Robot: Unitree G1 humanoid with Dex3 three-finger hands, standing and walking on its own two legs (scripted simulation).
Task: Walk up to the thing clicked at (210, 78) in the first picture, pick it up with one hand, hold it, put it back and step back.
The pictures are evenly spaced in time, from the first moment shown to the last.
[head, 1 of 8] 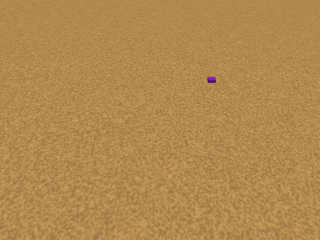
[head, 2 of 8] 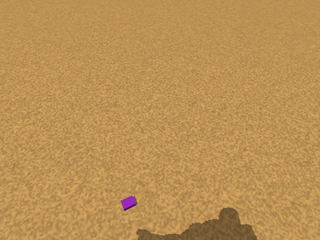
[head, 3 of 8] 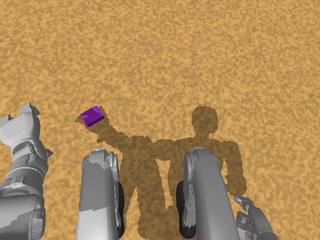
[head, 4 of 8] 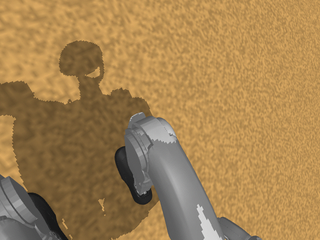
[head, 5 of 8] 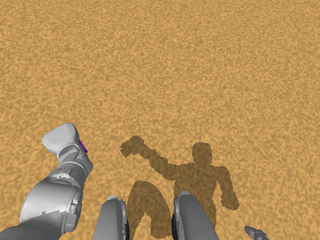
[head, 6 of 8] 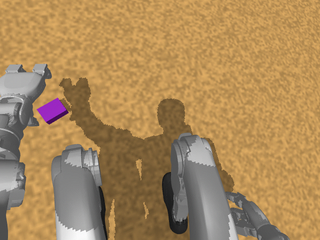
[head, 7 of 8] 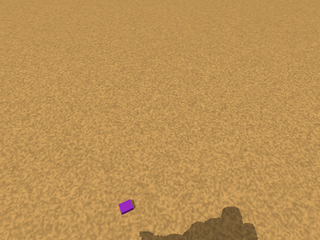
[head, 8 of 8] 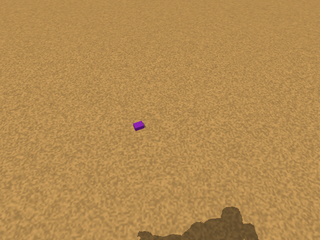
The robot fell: no
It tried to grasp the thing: yes
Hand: left
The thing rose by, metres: 0.67
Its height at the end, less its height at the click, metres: +0.00
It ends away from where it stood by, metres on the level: 0.01
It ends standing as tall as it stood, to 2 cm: yes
